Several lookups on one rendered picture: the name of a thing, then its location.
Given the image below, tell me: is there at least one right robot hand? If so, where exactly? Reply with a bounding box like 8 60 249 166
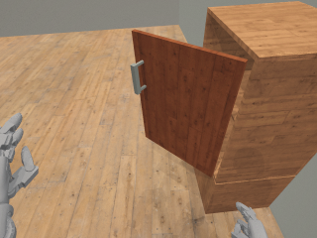
231 201 268 238

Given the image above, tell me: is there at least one handle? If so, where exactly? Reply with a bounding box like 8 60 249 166
130 60 147 95

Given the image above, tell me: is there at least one left robot hand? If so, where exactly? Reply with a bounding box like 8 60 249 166
0 112 39 204

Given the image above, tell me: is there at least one robot left forearm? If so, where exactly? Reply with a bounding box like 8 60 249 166
0 203 17 238

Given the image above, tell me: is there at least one cupboard door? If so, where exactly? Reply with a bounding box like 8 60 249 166
132 29 248 178

